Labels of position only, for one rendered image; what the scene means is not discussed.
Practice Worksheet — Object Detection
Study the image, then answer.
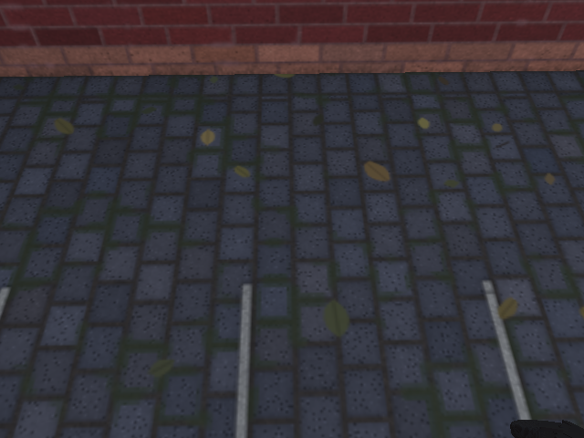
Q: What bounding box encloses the right robot hand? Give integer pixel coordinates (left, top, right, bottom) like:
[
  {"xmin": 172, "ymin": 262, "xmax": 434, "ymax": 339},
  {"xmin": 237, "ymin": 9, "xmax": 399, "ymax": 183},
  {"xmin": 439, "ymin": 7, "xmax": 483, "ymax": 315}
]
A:
[{"xmin": 510, "ymin": 420, "xmax": 584, "ymax": 438}]

